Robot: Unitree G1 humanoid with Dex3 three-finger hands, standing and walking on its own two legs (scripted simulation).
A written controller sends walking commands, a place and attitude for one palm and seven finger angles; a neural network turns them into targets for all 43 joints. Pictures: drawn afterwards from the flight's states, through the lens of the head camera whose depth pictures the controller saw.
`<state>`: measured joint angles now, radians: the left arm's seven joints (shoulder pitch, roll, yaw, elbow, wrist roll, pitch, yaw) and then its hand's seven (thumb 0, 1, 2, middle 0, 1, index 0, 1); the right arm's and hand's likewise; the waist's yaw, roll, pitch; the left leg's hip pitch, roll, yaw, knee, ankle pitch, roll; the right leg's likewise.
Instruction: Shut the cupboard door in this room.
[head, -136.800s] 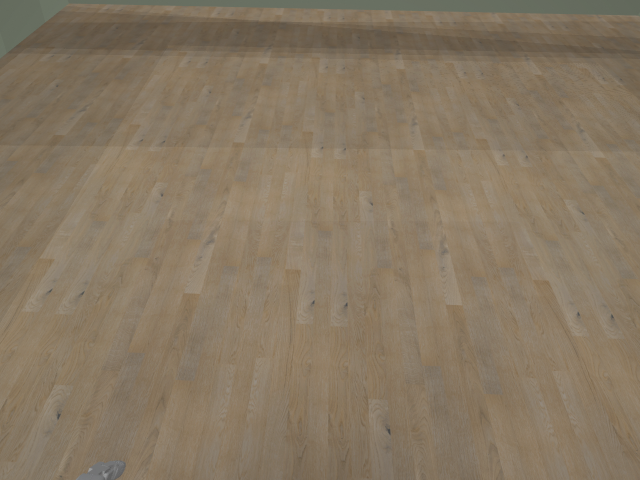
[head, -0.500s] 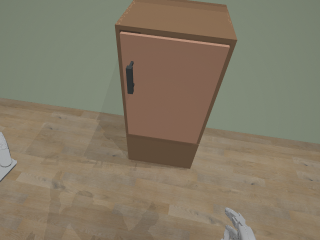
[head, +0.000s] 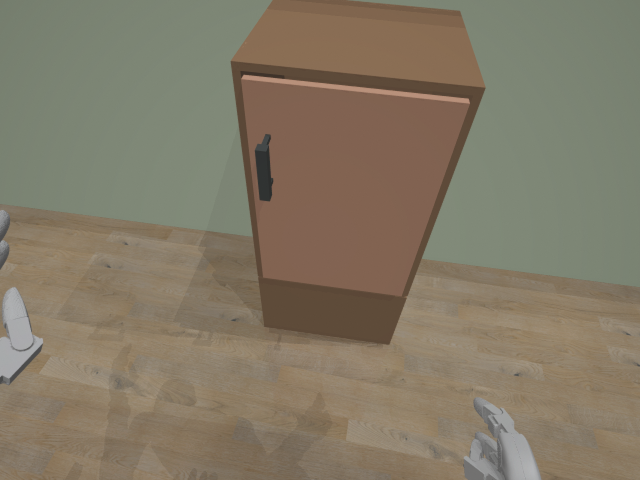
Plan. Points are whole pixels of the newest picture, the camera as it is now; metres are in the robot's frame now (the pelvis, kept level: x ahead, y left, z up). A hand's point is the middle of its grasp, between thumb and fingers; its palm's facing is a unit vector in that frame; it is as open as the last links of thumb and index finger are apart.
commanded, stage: let the arm hang, fingers relaxed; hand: left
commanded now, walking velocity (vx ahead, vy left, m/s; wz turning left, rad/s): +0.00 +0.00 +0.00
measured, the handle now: (266, 167) +0.69 +0.14 -0.02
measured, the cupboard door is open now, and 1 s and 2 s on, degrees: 0 0 0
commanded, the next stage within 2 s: look to check the result in 1.14 s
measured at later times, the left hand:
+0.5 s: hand out of the picture -0.09 +0.18 -0.18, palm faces +0.06 -0.98 -0.17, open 7.1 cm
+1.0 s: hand out of the picture -0.06 +0.16 -0.18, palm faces +0.07 -0.99 -0.16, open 7.3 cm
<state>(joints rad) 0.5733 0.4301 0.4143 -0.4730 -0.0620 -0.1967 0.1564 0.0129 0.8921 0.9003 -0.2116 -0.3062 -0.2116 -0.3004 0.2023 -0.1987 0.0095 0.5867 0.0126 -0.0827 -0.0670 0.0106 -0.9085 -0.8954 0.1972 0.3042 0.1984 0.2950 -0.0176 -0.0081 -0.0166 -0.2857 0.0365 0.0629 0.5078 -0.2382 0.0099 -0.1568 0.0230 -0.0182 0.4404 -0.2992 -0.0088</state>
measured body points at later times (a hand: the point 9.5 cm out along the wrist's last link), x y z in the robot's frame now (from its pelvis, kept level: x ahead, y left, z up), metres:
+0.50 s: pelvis -0.03 +0.01 +0.00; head -0.01 +0.03 +0.45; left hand -0.09 +0.23 -0.16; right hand -0.04 -0.23 -0.15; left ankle +0.02 +0.11 -0.74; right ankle -0.04 -0.11 -0.74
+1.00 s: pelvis -0.04 +0.01 +0.00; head -0.04 +0.01 +0.45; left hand -0.06 +0.22 -0.16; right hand -0.05 -0.20 -0.16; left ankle +0.02 +0.11 -0.74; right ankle -0.04 -0.11 -0.74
